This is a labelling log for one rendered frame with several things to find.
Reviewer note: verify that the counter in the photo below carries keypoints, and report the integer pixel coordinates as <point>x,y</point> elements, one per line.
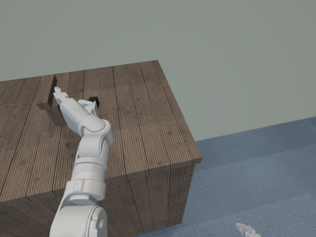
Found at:
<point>151,160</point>

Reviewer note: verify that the robot left hand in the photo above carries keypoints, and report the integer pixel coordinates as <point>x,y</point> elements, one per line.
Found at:
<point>74,111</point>

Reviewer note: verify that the robot left upper arm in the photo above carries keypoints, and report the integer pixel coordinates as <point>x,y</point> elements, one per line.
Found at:
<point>80,221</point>

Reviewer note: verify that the left robot forearm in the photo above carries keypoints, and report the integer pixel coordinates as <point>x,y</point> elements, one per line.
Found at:
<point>87,184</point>

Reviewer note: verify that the tap lever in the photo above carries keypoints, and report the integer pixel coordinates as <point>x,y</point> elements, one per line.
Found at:
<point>92,99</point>

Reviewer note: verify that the robot right hand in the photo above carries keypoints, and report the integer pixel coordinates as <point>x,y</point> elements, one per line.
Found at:
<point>246,231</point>

